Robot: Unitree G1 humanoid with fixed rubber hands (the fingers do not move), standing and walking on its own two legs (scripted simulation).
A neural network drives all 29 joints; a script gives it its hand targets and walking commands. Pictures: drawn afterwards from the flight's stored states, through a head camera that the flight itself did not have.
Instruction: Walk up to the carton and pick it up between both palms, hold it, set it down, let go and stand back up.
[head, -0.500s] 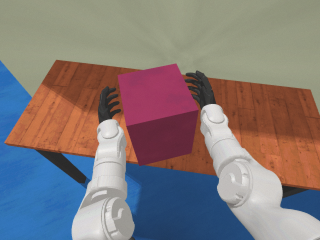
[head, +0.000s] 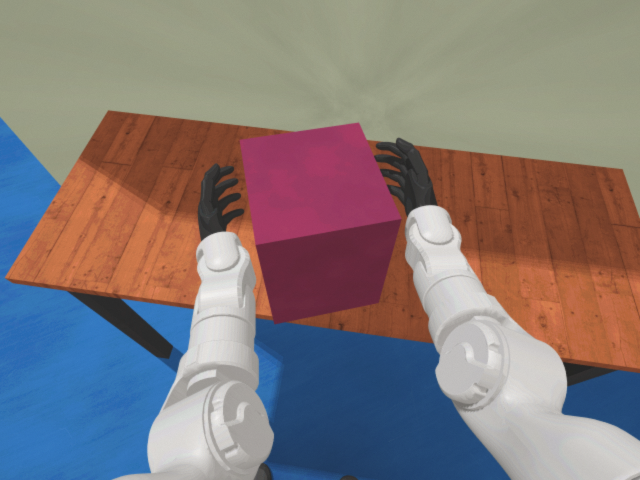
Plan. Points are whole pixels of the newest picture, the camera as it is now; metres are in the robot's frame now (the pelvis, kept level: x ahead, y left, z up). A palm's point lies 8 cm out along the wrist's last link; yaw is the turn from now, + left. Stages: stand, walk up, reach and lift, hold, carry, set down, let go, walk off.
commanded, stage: set down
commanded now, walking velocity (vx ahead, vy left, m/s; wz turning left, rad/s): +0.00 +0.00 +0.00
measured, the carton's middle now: (314, 228) +0.45 +0.06 -0.03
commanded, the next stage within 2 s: none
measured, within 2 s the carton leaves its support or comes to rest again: neither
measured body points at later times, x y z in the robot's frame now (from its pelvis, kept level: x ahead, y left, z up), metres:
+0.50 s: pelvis +0.01 +0.00 +0.00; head +0.10 +0.01 +0.44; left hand +0.40 +0.18 +0.04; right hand +0.46 -0.07 +0.05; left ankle +0.01 +0.16 -0.74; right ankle +0.00 -0.07 -0.74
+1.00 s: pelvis +0.00 +0.00 +0.00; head +0.10 +0.02 +0.44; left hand +0.40 +0.18 +0.04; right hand +0.46 -0.07 +0.05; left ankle +0.01 +0.16 -0.74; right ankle +0.00 -0.07 -0.74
